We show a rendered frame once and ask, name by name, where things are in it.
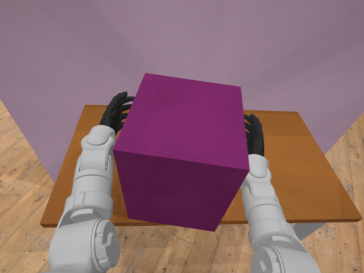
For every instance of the carton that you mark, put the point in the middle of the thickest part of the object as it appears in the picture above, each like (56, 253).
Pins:
(182, 155)

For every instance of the right robot hand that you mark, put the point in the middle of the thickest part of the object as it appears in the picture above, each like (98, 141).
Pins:
(255, 141)

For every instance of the right robot forearm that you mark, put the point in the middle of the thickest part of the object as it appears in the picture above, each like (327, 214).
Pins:
(267, 223)

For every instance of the table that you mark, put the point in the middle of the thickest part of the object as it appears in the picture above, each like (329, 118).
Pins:
(308, 190)

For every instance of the robot left upper arm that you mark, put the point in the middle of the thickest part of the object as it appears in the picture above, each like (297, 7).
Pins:
(85, 247)

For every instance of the left robot forearm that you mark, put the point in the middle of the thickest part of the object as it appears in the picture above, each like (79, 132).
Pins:
(91, 192)

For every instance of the robot right upper arm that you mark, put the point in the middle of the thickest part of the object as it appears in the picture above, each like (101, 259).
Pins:
(275, 259)

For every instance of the left robot hand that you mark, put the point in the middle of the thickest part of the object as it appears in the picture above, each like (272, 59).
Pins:
(113, 115)

